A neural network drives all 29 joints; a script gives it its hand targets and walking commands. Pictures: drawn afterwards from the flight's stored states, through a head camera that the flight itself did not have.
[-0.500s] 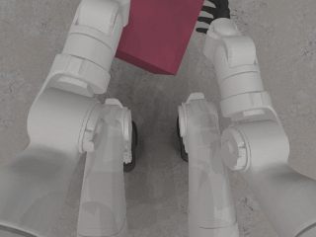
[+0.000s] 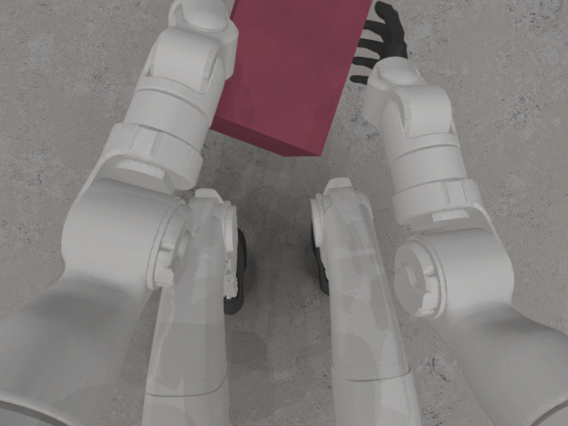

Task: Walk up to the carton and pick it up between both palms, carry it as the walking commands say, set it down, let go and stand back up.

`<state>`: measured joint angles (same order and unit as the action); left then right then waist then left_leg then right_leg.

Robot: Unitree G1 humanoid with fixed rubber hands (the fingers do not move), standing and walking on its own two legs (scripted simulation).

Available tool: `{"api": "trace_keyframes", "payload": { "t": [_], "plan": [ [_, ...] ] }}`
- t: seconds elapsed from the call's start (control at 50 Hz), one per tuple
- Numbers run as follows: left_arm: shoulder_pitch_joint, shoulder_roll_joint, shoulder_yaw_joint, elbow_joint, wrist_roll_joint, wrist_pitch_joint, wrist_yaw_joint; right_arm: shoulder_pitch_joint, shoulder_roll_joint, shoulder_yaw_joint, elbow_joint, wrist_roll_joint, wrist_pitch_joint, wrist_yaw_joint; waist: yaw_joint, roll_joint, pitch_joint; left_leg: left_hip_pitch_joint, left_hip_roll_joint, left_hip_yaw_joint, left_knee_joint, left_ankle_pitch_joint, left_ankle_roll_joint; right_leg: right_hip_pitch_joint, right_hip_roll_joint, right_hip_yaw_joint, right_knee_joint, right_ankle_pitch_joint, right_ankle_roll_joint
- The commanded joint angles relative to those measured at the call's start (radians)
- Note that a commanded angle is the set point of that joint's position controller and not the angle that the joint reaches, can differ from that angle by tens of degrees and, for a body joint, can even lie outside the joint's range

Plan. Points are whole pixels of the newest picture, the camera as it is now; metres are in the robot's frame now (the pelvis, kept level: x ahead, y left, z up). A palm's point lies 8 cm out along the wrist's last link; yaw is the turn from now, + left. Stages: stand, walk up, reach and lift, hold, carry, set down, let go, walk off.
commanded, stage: reach and lift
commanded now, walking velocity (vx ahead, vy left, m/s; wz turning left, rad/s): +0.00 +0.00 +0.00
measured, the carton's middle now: (286, 33) +0.56 -0.04 -0.15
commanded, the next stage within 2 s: none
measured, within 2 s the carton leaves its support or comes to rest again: neither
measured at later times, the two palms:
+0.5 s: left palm out of the picture +0.52 +0.06 +0.02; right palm (413, 67) +0.46 -0.15 -0.02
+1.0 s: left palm out of the picture +0.50 +0.05 +0.10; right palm (458, 62) +0.44 -0.15 +0.06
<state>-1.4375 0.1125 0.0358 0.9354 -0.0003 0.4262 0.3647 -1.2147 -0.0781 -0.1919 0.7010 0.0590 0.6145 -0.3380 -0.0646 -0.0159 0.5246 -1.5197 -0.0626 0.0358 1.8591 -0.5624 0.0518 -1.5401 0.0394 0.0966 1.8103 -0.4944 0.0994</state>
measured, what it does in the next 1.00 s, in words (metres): rises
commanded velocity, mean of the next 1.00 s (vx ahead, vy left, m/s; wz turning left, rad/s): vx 0.00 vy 0.00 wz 0.00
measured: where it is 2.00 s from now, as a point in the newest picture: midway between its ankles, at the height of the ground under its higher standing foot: (280, 277)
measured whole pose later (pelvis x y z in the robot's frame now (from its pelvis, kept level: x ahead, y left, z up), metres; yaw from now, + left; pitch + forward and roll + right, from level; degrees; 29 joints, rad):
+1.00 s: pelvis -0.01 +0.00 +0.10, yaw -1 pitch +5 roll +0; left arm -1.30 0.07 0.04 0.84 0.01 0.51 0.38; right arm -1.09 -0.04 -0.19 0.64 0.06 0.67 -0.34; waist -0.05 -0.03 0.52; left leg -1.11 -0.05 0.04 1.47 -0.45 0.04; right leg -1.14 0.04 0.11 1.43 -0.37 0.08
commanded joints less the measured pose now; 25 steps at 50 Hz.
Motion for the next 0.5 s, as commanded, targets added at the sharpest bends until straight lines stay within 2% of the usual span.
{"api": "trace_keyframes", "payload": {
  "t": [0.0,0.02,0.04,0.06,0.08,0.1,0.12,0.14,0.16,0.18,0.2,0.22,0.24,0.26,0.28,0.3,0.32,0.34,0.36,0.38,0.4,0.42,0.44,0.46,0.48],
  "plan": [
    [-0.498,-1.410,-0.255,-0.170,-0.174,-0.015,-0.404,-1.347,1.073,0.372,-0.584,0.152,-0.223,0.387,-0.049,0.013,-2.491,0.979,-0.099,-0.185,-0.340,0.356,-0.057,0.521,0.108,-0.163,-0.274,0.201,-0.072],
    [-0.611,-1.368,-0.323,-0.391,-0.217,-0.026,-0.396,-1.374,1.122,0.441,-0.717,0.215,-0.230,0.386,-0.029,0.056,-2.684,1.122,-0.110,-0.188,-0.350,0.480,-0.066,0.635,0.111,-0.170,-0.275,0.305,-0.064],
    [-0.539,-1.350,-0.286,-0.280,-0.195,-0.008,-0.401,-1.302,1.091,0.397,-0.643,0.189,-0.213,0.381,-0.056,0.030,-2.605,1.044,-0.100,-0.165,-0.349,0.460,-0.064,0.613,0.115,-0.154,-0.305,0.314,-0.075],
    [-0.466,-1.321,-0.226,-0.170,-0.154,-0.013,-0.405,-1.273,1.108,0.375,-0.531,0.165,-0.212,0.385,-0.015,0.024,-2.371,0.950,-0.094,-0.149,-0.364,0.391,-0.049,0.529,0.103,-0.144,-0.333,0.216,-0.073],
    [-0.464,-1.409,-0.228,-0.166,-0.161,-0.017,-0.410,-1.239,1.103,0.340,-0.500,0.126,-0.222,0.390,-0.049,0.030,-2.414,1.004,-0.100,-0.184,-0.377,0.394,-0.062,0.509,0.109,-0.167,-0.316,0.204,-0.075],
    [-0.466,-1.379,-0.297,-0.320,-0.178,-0.024,-0.404,-1.219,1.143,0.397,-0.639,0.181,-0.224,0.400,-0.022,0.025,-2.623,1.176,-0.096,-0.196,-0.377,0.533,-0.060,0.591,0.121,-0.176,-0.307,0.340,-0.065],
    [-0.533,-1.349,-0.305,-0.307,-0.210,-0.020,-0.400,-1.289,1.097,0.417,-0.627,0.201,-0.217,0.399,-0.062,0.023,-2.590,1.116,-0.085,-0.232,-0.372,0.453,-0.056,0.561,0.107,-0.151,-0.315,0.274,-0.073],
    [-0.556,-1.337,-0.301,-0.331,-0.201,-0.017,-0.401,-1.330,1.120,0.435,-0.653,0.225,-0.213,0.398,-0.016,0.052,-2.602,1.101,-0.098,-0.196,-0.368,0.465,-0.056,0.596,0.109,-0.131,-0.321,0.287,-0.073],
    [-0.482,-1.336,-0.333,-0.314,-0.198,0.000,-0.401,-1.309,1.102,0.459,-0.706,0.206,-0.207,0.395,-0.029,0.041,-2.673,1.157,-0.093,-0.206,-0.389,0.500,-0.059,0.649,0.109,-0.149,-0.337,0.321,-0.069],
    [-0.514,-1.338,-0.278,-0.282,-0.190,-0.001,-0.404,-1.258,1.104,0.406,-0.610,0.183,-0.198,0.389,-0.022,0.044,-2.559,1.088,-0.099,-0.194,-0.395,0.450,-0.052,0.601,0.097,-0.129,-0.348,0.279,-0.075],
    [-0.434,-1.332,-0.262,-0.280,-0.171,-0.012,-0.401,-1.268,1.120,0.433,-0.628,0.205,-0.200,0.395,0.007,0.028,-2.527,1.096,-0.100,-0.181,-0.402,0.477,-0.044,0.611,0.102,-0.145,-0.345,0.297,-0.059],
    [-0.502,-1.370,-0.351,-0.385,-0.221,-0.008,-0.399,-1.211,1.126,0.448,-0.658,0.179,-0.193,0.396,-0.057,-0.002,-2.700,1.191,-0.097,-0.203,-0.405,0.539,-0.068,0.692,0.115,-0.148,-0.360,0.348,-0.072],
    [-0.515,-1.302,-0.283,-0.307,-0.189,-0.003,-0.411,-1.276,1.106,0.453,-0.617,0.198,-0.188,0.397,-0.012,-0.026,-2.545,1.054,-0.088,-0.174,-0.411,0.450,-0.047,0.657,0.106,-0.141,-0.374,0.293,-0.065],
    [-0.550,-1.349,-0.291,-0.338,-0.210,-0.004,-0.408,-1.354,1.116,0.483,-0.710,0.222,-0.196,0.398,0.005,0.004,-2.545,1.097,-0.094,-0.200,-0.431,0.411,-0.038,0.647,0.095,-0.129,-0.373,0.256,-0.064],
    [-0.509,-1.370,-0.317,-0.370,-0.210,0.005,-0.403,-1.255,1.142,0.480,-0.703,0.199,-0.176,0.396,-0.008,-0.036,-2.666,1.185,-0.093,-0.199,-0.448,0.466,-0.051,0.712,0.109,-0.140,-0.390,0.318,-0.065],
    [-0.457,-1.350,-0.263,-0.256,-0.169,0.015,-0.400,-1.310,1.118,0.455,-0.647,0.211,-0.180,0.403,0.028,0.008,-2.510,1.129,-0.095,-0.195,-0.455,0.387,-0.048,0.617,0.093,-0.129,-0.402,0.241,-0.070],
    [-0.448,-1.362,-0.228,-0.192,-0.146,0.017,-0.410,-1.263,1.131,0.402,-0.556,0.167,-0.180,0.403,0.025,0.009,-2.390,1.060,-0.089,-0.204,-0.482,0.300,-0.043,0.589,0.097,-0.128,-0.415,0.163,-0.074],
    [-0.473,-1.380,-0.273,-0.258,-0.175,0.003,-0.411,-1.303,1.148,0.472,-0.659,0.209,-0.192,0.401,0.024,-0.005,-2.488,1.105,-0.090,-0.188,-0.465,0.348,-0.039,0.639,0.098,-0.122,-0.409,0.224,-0.072],
    [-0.464,-1.345,-0.240,-0.237,-0.155,0.003,-0.413,-1.302,1.166,0.454,-0.631,0.205,-0.184,0.409,0.034,-0.011,-2.480,1.093,-0.087,-0.201,-0.480,0.348,-0.032,0.643,0.085,-0.117,-0.421,0.215,-0.064],
    [-0.464,-1.366,-0.303,-0.363,-0.194,-0.004,-0.418,-1.305,1.182,0.523,-0.738,0.223,-0.188,0.406,0.029,-0.072,-2.676,1.142,-0.098,-0.174,-0.468,0.454,-0.033,0.828,0.105,-0.120,-0.429,0.332,-0.061],
    [-0.436,-1.308,-0.189,-0.200,-0.120,0.005,-0.423,-1.220,1.132,0.409,-0.519,0.156,-0.168,0.405,0.019,-0.043,-2.391,0.981,-0.083,-0.164,-0.471,0.289,-0.026,0.609,0.086,-0.117,-0.432,0.174,-0.067],
    [-0.465,-1.364,-0.311,-0.376,-0.188,-0.005,-0.416,-1.291,1.188,0.521,-0.719,0.240,-0.180,0.408,0.034,-0.039,-2.619,1.159,-0.087,-0.187,-0.486,0.396,-0.026,0.776,0.095,-0.107,-0.435,0.286,-0.067],
    [-0.497,-1.382,-0.297,-0.302,-0.176,0.018,-0.421,-1.302,1.119,0.438,-0.644,0.187,-0.178,0.404,-0.031,0.006,-2.593,1.151,-0.096,-0.186,-0.508,0.330,-0.048,0.697,0.101,-0.135,-0.451,0.232,-0.073],
    [-0.536,-1.310,-0.240,-0.289,-0.161,0.009,-0.415,-1.250,1.107,0.398,-0.556,0.172,-0.174,0.415,-0.004,0.003,-2.413,1.148,-0.085,-0.224,-0.519,0.277,-0.037,0.555,0.089,-0.139,-0.449,0.142,-0.076],
    [-0.513,-1.322,-0.259,-0.331,-0.177,-0.003,-0.421,-1.262,1.168,0.467,-0.601,0.200,-0.181,0.412,0.023,-0.036,-2.513,1.142,-0.083,-0.186,-0.518,0.339,-0.036,0.725,0.091,-0.118,-0.480,0.214,-0.080]
  ]
}}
